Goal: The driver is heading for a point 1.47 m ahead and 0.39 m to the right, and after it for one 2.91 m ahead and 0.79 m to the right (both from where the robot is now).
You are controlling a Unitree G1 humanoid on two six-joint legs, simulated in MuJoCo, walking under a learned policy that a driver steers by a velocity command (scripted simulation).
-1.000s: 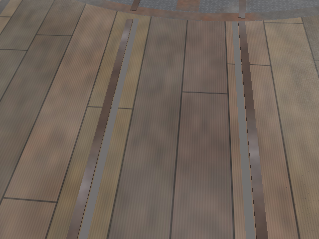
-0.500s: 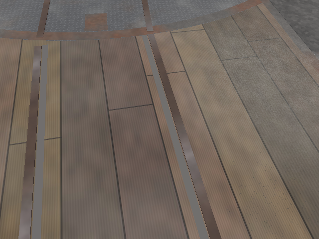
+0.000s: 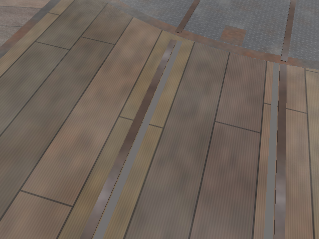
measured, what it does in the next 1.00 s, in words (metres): walks ahead, turning right: right foot, then left foot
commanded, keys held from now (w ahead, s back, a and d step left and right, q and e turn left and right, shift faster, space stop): w+e+shift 0.72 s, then w+shift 0.10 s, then shift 0.02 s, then q+shift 0.16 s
